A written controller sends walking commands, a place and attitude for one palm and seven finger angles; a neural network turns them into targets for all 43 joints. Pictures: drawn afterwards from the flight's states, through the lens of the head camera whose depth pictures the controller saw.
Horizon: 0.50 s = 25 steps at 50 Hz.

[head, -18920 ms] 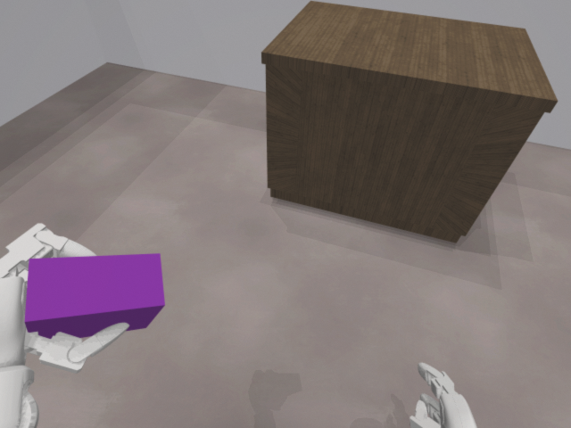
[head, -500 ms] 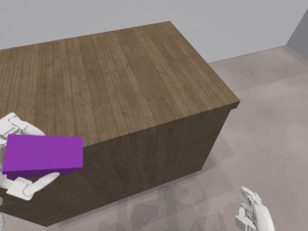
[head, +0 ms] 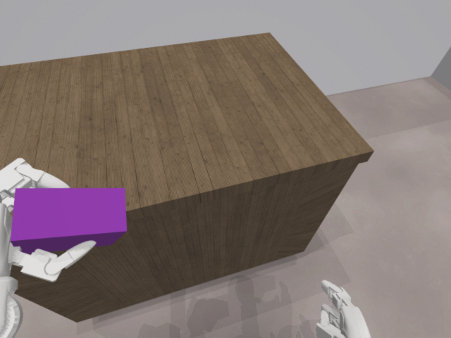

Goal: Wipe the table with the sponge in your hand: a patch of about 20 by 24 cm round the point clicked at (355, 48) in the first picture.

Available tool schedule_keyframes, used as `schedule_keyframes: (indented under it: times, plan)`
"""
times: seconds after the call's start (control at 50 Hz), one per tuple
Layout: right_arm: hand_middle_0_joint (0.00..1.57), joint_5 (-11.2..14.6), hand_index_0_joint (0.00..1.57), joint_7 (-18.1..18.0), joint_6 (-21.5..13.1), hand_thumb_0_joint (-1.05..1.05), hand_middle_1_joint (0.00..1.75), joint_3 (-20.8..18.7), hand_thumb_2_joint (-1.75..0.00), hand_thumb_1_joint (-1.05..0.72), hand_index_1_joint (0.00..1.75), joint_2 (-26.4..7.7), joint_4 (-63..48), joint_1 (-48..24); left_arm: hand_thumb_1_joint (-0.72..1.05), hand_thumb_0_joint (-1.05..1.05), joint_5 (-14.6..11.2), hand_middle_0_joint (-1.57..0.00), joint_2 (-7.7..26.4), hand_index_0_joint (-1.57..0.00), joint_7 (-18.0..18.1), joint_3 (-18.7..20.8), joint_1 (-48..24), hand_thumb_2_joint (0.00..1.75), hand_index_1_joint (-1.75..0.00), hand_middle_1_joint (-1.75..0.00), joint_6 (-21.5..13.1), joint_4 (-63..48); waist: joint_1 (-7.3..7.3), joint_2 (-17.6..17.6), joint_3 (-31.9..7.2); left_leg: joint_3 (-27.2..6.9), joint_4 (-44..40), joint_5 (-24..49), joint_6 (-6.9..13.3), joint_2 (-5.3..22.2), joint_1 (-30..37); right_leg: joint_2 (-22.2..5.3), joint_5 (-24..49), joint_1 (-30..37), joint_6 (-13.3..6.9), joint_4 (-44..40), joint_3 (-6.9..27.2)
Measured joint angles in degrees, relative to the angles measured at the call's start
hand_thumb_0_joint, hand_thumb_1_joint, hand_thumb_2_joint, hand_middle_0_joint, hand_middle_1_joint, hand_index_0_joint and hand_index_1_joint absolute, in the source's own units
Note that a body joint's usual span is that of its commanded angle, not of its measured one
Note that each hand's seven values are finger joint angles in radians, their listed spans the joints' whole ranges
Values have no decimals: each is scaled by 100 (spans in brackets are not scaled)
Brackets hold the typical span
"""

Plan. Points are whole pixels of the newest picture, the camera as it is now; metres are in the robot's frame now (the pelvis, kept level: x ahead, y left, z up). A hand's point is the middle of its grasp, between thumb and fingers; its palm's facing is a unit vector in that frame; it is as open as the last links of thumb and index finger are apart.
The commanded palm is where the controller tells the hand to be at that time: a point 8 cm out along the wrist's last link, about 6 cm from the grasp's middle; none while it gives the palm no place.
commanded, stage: look again from close up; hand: left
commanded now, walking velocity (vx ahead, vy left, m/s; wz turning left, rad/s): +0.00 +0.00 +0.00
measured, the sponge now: (87, 220) +0.24 +0.21 +0.14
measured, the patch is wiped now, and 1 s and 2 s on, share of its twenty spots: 0.00 0.00 0.00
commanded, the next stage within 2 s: shuffle to correct the standing spot in 0.38 s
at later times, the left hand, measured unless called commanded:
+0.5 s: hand (55, 247) +0.19 +0.23 +0.15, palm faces +0.33 -0.85 -0.41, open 10.0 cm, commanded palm +0.14 +0.26 +0.18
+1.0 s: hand (37, 212) +0.23 +0.26 +0.16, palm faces +0.36 -0.84 -0.40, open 10.0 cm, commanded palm +0.17 +0.30 +0.18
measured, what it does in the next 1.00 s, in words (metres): stands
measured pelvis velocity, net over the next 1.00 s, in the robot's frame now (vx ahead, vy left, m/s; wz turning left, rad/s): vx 0.01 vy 0.02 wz -0.02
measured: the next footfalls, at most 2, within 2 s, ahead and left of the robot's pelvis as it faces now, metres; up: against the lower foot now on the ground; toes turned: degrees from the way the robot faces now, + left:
left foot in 1.54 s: +0.19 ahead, +0.23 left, +0.00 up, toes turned -7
right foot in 1.68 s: +0.15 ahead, +0.02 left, +0.00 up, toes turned -6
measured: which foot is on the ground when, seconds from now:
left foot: down 0.00-1.00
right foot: down 0.00-1.00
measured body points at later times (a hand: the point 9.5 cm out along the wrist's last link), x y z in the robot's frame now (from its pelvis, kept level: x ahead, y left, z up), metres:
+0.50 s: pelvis -0.03 -0.01 +0.00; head -0.02 +0.00 +0.45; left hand +0.17 +0.27 +0.17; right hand +0.13 -0.24 -0.07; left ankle -0.04 +0.09 -0.73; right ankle +0.06 -0.11 -0.73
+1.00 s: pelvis +0.01 +0.02 -0.01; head +0.01 +0.04 +0.44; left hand +0.21 +0.31 +0.18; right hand +0.16 -0.21 -0.08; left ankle -0.03 +0.09 -0.73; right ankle +0.05 -0.11 -0.73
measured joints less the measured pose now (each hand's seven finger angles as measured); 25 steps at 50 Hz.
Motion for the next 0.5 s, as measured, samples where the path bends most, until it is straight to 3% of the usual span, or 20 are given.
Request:
schedule_keyframes:
  times: [0.1,0.14,0.18,0.24,0.34,0.4,0.5]
  plan:
    - [20,11,20,-27,49,1,30,-84,-90,-90,30,-112,-27,16,-50,-1,-21,-74,78,-77,-2,43,192,103,-132,-133,-37,-51,-46,-17,-12,-2,-30,24,-11,-1,-7,0,12,-11,-3,-17,-2]
    - [20,-151,20,-63,-204,1,30,-197,-90,-90,30,-128,42,118,-50,-1,325,-74,544,-77,-312,262,-522,103,-132,-133,-220,299,192,-52,38,-31,204,-27,-22,46,-206,29,1,-144,-38,96,-45]
    - [20,-177,20,0,-276,1,30,-169,-90,-90,30,-135,193,17,-50,-1,252,-74,783,-77,-350,587,-1110,103,-132,-133,-425,790,290,-174,129,29,131,40,-12,45,-176,40,54,-176,-73,96,12]
    - [20,-145,20,126,-355,1,30,-168,-90,-90,30,-208,118,-31,-50,-1,62,-74,500,-77,-202,771,-1198,103,-132,-133,-440,1052,210,-212,118,197,-139,193,-28,-18,-12,9,161,-160,-46,33,185]
    - [20,-86,20,208,-436,1,30,-235,-90,-90,30,-316,-46,30,-50,-1,61,-74,-181,-77,-262,-27,-309,103,-132,-133,-484,634,3,-31,-47,303,-147,176,35,-80,88,-35,123,-140,23,136,301]
    - [20,-96,20,126,-394,1,30,-187,-90,-90,30,-231,-31,73,-50,-1,102,-74,-187,-77,-397,-346,42,103,-132,-133,-519,571,-25,-92,-132,287,-153,195,15,-63,99,-20,137,-113,1,108,283]
    - [20,-131,20,-4,-378,1,30,-96,-90,-90,30,-128,-58,192,-50,-1,114,-74,66,-77,-381,-51,-100,103,-132,-133,-489,765,102,-232,-145,221,-221,310,-34,16,33,62,296,-81,-59,-126,220]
